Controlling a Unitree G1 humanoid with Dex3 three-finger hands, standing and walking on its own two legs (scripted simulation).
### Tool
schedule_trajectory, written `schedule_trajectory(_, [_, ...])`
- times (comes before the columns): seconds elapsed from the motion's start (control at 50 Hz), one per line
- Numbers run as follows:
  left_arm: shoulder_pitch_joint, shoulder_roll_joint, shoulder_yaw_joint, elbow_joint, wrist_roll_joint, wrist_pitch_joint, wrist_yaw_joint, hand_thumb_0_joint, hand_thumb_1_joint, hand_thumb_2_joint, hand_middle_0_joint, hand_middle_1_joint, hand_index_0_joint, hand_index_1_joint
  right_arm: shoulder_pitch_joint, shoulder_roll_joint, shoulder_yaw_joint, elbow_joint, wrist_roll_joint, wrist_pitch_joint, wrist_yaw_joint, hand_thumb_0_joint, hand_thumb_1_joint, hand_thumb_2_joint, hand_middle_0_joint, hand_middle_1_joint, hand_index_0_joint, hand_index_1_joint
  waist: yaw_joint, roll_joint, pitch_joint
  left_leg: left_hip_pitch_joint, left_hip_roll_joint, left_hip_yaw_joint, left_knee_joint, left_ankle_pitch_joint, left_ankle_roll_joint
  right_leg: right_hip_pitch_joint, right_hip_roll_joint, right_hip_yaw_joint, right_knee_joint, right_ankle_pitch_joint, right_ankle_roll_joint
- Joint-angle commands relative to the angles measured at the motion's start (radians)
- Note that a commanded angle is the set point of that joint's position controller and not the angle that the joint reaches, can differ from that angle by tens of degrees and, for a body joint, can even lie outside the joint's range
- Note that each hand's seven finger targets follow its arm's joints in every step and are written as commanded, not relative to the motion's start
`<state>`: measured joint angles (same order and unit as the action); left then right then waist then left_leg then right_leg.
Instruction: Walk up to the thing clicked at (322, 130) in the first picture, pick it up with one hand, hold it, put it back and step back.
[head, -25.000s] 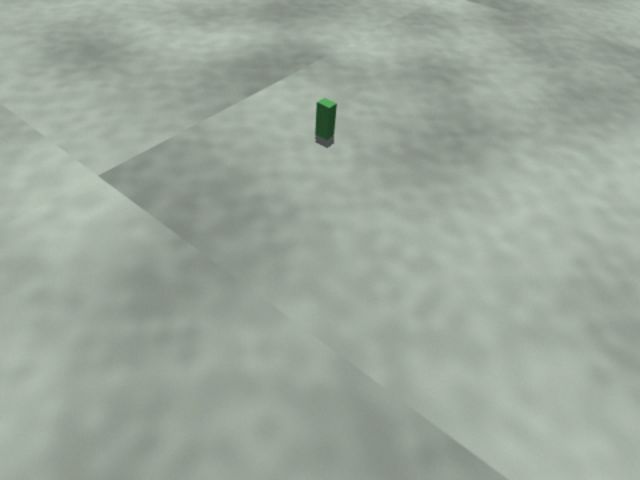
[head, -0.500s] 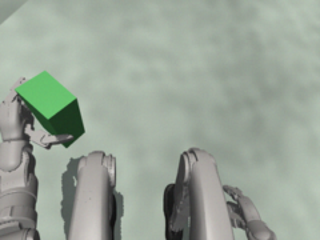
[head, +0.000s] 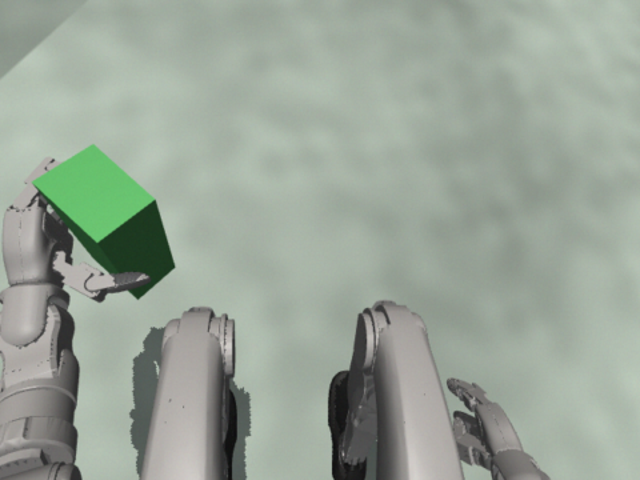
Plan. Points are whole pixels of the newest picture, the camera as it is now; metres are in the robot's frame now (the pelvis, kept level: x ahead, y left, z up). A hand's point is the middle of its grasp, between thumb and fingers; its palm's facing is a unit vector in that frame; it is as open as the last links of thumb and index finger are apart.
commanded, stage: lift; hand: left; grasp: from the side
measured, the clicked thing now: (119, 234) +0.40 +0.21 -0.05
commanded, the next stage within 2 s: none
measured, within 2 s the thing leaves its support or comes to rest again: neither
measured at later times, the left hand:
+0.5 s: hand (57, 193) +0.38 +0.21 +0.10, palm faces +0.14 -0.99 -0.04, open 12.9 cm
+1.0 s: hand out of the picture +0.39 +0.20 +0.26, palm faces +0.15 -0.99 -0.04, open 12.9 cm
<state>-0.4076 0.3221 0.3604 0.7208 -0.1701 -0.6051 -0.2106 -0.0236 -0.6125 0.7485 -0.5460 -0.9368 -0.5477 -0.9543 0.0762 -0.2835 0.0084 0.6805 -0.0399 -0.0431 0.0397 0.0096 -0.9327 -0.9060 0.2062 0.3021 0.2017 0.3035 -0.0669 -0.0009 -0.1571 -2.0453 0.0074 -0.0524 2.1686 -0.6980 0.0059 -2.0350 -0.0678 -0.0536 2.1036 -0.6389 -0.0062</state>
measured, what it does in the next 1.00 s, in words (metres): rises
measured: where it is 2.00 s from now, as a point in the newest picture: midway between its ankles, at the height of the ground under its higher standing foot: (283, 459)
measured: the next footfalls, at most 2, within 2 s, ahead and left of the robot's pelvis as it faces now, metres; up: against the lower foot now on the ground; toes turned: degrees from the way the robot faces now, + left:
none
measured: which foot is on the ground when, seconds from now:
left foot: down 0.00-1.00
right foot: down 0.00-1.00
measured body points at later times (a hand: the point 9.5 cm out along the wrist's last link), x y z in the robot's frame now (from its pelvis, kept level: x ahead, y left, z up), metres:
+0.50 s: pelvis +0.02 +0.00 +0.09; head +0.19 +0.02 +0.51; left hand +0.37 +0.26 +0.10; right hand +0.20 -0.25 -0.03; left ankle +0.08 +0.12 -0.37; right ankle +0.10 -0.13 -0.37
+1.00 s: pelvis +0.05 +0.00 +0.24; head +0.15 +0.02 +0.67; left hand +0.38 +0.25 +0.27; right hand +0.21 -0.24 +0.13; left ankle +0.08 +0.12 -0.37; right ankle +0.10 -0.13 -0.37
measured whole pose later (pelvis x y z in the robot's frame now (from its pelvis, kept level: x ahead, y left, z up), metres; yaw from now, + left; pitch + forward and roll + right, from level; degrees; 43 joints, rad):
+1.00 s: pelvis +0.05 +0.00 +0.24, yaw +1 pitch +20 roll -3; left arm -0.12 0.24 0.16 0.36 -0.18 -0.34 -0.04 -0.02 -0.61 0.81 -0.54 -0.92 -0.54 -0.94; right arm 0.19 -0.23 0.01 0.64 0.03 -0.08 -0.04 0.01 -0.91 -0.90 0.21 0.30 0.20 0.30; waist -0.03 0.02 -0.16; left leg -1.13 0.03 -0.03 1.36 -0.59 0.00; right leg -1.12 -0.03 -0.07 1.30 -0.53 0.01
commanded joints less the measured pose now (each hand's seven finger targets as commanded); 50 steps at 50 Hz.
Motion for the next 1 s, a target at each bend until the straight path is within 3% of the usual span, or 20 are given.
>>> schedule_trajectory(0.0, [-0.206, 0.186, 0.051, -0.256, -0.059, -0.088, -0.017, 0.000, -0.150, 1.113, -1.174, -1.330, -1.204, -1.321, 0.081, -0.198, -0.075, -0.094, 0.011, -0.037, -0.017, 0.000, -0.934, -0.902, 0.201, 0.300, 0.200, 0.300, 0.016, 0.131, -0.629, 0.452, -0.024, 0.004, -0.340, 0.095, 0.015, 0.375, 0.044, -0.001, -0.249, 0.098, -0.038])
schedule_trajectory(0.04, [-0.183, 0.167, 0.035, -0.278, -0.065, -0.079, -0.019, 0.000, -0.136, 1.110, -1.156, -1.314, -1.186, -1.306, 0.076, -0.194, -0.076, -0.107, 0.015, -0.040, -0.020, 0.000, -0.932, -0.902, 0.201, 0.300, 0.200, 0.300, 0.016, 0.106, -0.640, 0.453, -0.026, 0.007, -0.351, 0.088, 0.019, 0.403, 0.044, 0.004, -0.274, 0.093, -0.036])
schedule_trajectory(0.1, [-0.212, 0.227, 0.053, -0.426, -0.068, -0.072, -0.004, 0.000, -0.154, 1.103, -1.147, -1.306, -1.177, -1.298, 0.088, -0.187, -0.079, -0.123, 0.023, -0.044, -0.027, 0.000, -0.930, -0.901, 0.201, 0.300, 0.200, 0.300, 0.034, 0.133, -0.701, 0.488, -0.026, 0.015, -0.379, 0.099, 0.018, 0.462, 0.044, 0.018, -0.306, 0.095, -0.037])
schedule_trajectory(0.18, [-0.144, 0.138, 0.007, -0.393, -0.081, -0.030, 0.011, 0.000, -0.128, 1.116, -1.128, -1.295, -1.157, -1.288, 0.077, -0.177, -0.081, -0.129, 0.035, -0.052, -0.036, 0.000, -0.921, -0.900, 0.201, 0.300, 0.200, 0.300, 0.007, 0.081, -0.615, 0.480, -0.021, 0.011, -0.406, 0.076, 0.022, 0.471, 0.046, 0.024, -0.361, 0.081, -0.032])
schedule_trajectory(0.22, [-0.200, 0.194, 0.023, -0.542, -0.080, -0.033, 0.028, 0.000, -0.143, 1.106, -1.125, -1.291, -1.156, -1.283, 0.088, -0.167, -0.081, -0.134, 0.036, -0.053, -0.039, 0.000, -0.922, -0.900, 0.201, 0.300, 0.200, 0.300, 0.029, 0.101, -0.686, 0.506, -0.024, 0.023, -0.415, 0.094, 0.025, 0.549, 0.043, 0.046, -0.396, 0.087, -0.029])
schedule_trajectory(0.26, [-0.170, 0.188, 0.002, -0.577, -0.076, -0.010, 0.036, 0.000, -0.131, 1.117, -1.122, -1.292, -1.153, -1.285, 0.087, -0.167, -0.082, -0.136, 0.042, -0.054, -0.044, 0.000, -0.919, -0.899, 0.201, 0.300, 0.200, 0.300, 0.035, 0.125, -0.682, 0.562, -0.022, 0.017, -0.455, 0.106, 0.019, 0.557, 0.044, 0.047, -0.415, 0.094, -0.033])
schedule_trajectory(0.34, [-0.032, 0.095, -0.037, -0.518, -0.078, 0.044, 0.068, 0.000, -0.113, 1.125, -1.098, -1.283, -1.129, -1.275, 0.079, -0.157, -0.085, -0.147, 0.058, -0.055, -0.052, 0.000, -0.911, -0.898, 0.201, 0.300, 0.200, 0.300, 0.022, 0.058, -0.608, 0.590, -0.020, 0.003, -0.513, 0.108, 0.022, 0.600, 0.048, 0.032, -0.476, 0.111, -0.029])
schedule_trajectory(0.36, [-0.122, 0.154, 0.002, -0.649, -0.079, 0.036, 0.085, 0.000, -0.109, 1.122, -1.099, -1.282, -1.130, -1.275, 0.093, -0.150, -0.086, -0.147, 0.059, -0.055, -0.052, 0.000, -0.909, -0.898, 0.201, 0.300, 0.200, 0.300, 0.037, 0.085, -0.656, 0.613, -0.020, 0.009, -0.526, 0.115, 0.021, 0.645, 0.048, 0.038, -0.492, 0.113, -0.029])
schedule_trajectory(0.44, [0.022, 0.097, -0.057, -0.622, -0.063, 0.085, 0.107, 0.000, -0.109, 1.126, -1.089, -1.281, -1.121, -1.273, 0.088, -0.144, -0.087, -0.155, 0.072, -0.052, -0.061, 0.000, -0.907, -0.897, 0.201, 0.300, 0.200, 0.300, 0.034, 0.087, -0.611, 0.728, -0.013, -0.009, -0.599, 0.180, 0.013, 0.669, 0.052, 0.023, -0.536, 0.169, -0.033])
schedule_trajectory(0.52, [0.027, 0.088, -0.091, -0.745, -0.054, 0.113, 0.135, 0.000, -0.139, 1.094, -1.063, -1.251, -1.095, -1.242, 0.107, -0.132, -0.085, -0.158, 0.075, -0.054, -0.070, 0.000, -0.908, -0.897, 0.201, 0.300, 0.200, 0.300, 0.040, 0.115, -0.633, 0.871, -0.009, -0.019, -0.676, 0.248, 0.005, 0.750, 0.052, 0.019, -0.608, 0.222, -0.032])
schedule_trajectory(0.58, [0.111, 0.055, -0.114, -0.671, -0.040, 0.147, 0.157, 0.000, -0.138, 1.093, -1.051, -1.252, -1.086, -1.240, 0.104, -0.123, -0.079, -0.158, 0.076, -0.058, -0.075, 0.000, -0.908, -0.896, 0.201, 0.300, 0.200, 0.300, 0.024, 0.062, -0.572, 0.887, -0.011, -0.014, -0.719, 0.266, 0.012, 0.829, 0.057, 0.018, -0.676, 0.254, -0.025])
schedule_trajectory(0.68, [0.059, 0.096, -0.084, -0.761, -0.044, 0.149, 0.186, 0.000, -0.115, 1.130, -1.081, -1.287, -1.114, -1.278, 0.112, -0.110, -0.068, -0.154, 0.078, -0.066, -0.088, 0.000, -0.905, -0.896, 0.201, 0.300, 0.200, 0.300, 0.039, 0.090, -0.530, 1.009, -0.006, -0.021, -0.836, 0.235, 0.006, 0.930, 0.062, 0.022, -0.783, 0.236, -0.022])
schedule_trajectory(0.7, [0.086, 0.051, -0.128, -0.702, -0.041, 0.158, 0.183, 0.000, -0.120, 1.135, -1.086, -1.291, -1.119, -1.283, 0.118, -0.101, -0.061, -0.152, 0.076, -0.069, -0.089, 0.000, -0.907, -0.897, 0.201, 0.300, 0.200, 0.300, 0.017, 0.075, -0.505, 1.014, -0.007, -0.020, -0.846, 0.270, 0.007, 0.961, 0.063, 0.020, -0.801, 0.270, -0.020])
schedule_trajectory(0.72, [0.071, 0.069, -0.103, -0.722, -0.045, 0.155, 0.186, 0.000, -0.107, 1.143, -1.090, -1.290, -1.120, -1.283, 0.117, -0.103, -0.062, -0.148, 0.076, -0.072, -0.091, 0.000, -0.900, -0.896, 0.201, 0.300, 0.200, 0.300, 0.029, 0.076, -0.496, 1.031, -0.006, -0.020, -0.862, 0.283, 0.006, 0.973, 0.065, 0.019, -0.812, 0.280, -0.021])
schedule_trajectory(0.82, [0.058, 0.038, -0.151, -0.686, -0.038, 0.159, 0.176, 0.000, -0.122, 1.159, -1.126, -1.308, -1.152, -1.306, 0.139, -0.091, -0.055, -0.138, 0.070, -0.079, -0.091, 0.000, -0.903, -0.897, 0.201, 0.300, 0.200, 0.300, 0.027, 0.090, -0.427, 1.131, -0.003, -0.019, -0.947, 0.354, -0.001, 1.051, 0.066, 0.013, -0.888, 0.335, -0.021])
schedule_trajectory(0.84, [0.076, 0.057, -0.124, -0.647, -0.037, 0.166, 0.176, 0.000, -0.116, 1.156, -1.132, -1.308, -1.157, -1.306, 0.143, -0.095, -0.057, -0.133, 0.070, -0.078, -0.091, 0.000, -0.901, -0.896, 0.201, 0.300, 0.200, 0.300, 0.038, 0.078, -0.404, 1.147, -0.003, -0.017, -0.965, 0.357, -0.001, 1.077, 0.066, 0.011, -0.911, 0.335, -0.021])
schedule_trajectory(0.88, [0.067, 0.021, -0.168, -0.617, -0.034, 0.169, 0.166, 0.000, -0.127, 1.154, -1.125, -1.309, -1.151, -1.306, 0.144, -0.091, -0.055, -0.134, 0.069, -0.078, -0.086, 0.000, -0.903, -0.897, 0.201, 0.300, 0.200, 0.300, 0.024, 0.071, -0.383, 1.166, -0.003, -0.012, -0.990, 0.369, 0.000, 1.108, 0.067, 0.011, -0.941, 0.353, -0.020])
schedule_trajectory(0.9, [0.068, 0.048, -0.140, -0.608, -0.030, 0.169, 0.167, 0.000, -0.132, 1.148, -1.131, -1.307, -1.157, -1.304, 0.144, -0.099, -0.060, -0.132, 0.069, -0.076, -0.084, 0.000, -0.901, -0.896, 0.201, 0.300, 0.200, 0.300, 0.036, 0.070, -0.372, 1.186, 0.000, -0.014, -1.008, 0.378, -0.002, 1.118, 0.067, 0.009, -0.953, 0.355, -0.021])
schedule_trajectory(0.94, [0.071, 0.040, -0.154, -0.610, -0.026, 0.168, 0.161, 0.000, -0.155, 1.129, -1.125, -1.294, -1.151, -1.292, 0.146, -0.093, -0.058, -0.139, 0.067, -0.074, -0.081, 0.000, -0.906, -0.897, 0.201, 0.300, 0.200, 0.300, 0.042, 0.079, -0.362, 1.214, -0.002, -0.009, -1.041, 0.377, -0.002, 1.158, 0.066, 0.009, -0.989, 0.357, -0.020])
schedule_trajectory(0.98, [0.060, 0.060, -0.128, -0.596, -0.030, 0.169, 0.159, 0.000, -0.149, 1.136, -1.145, -1.304, -1.169, -1.303, 0.142, -0.098, -0.059, -0.138, 0.068, -0.073, -0.080, 0.000, -0.908, -0.897, 0.200, 0.300, 0.200, 0.300, 0.045, 0.069, -0.349, 1.233, -0.003, -0.004, -1.069, 0.368, 0.000, 1.188, 0.066, 0.010, -1.020, 0.355, -0.019])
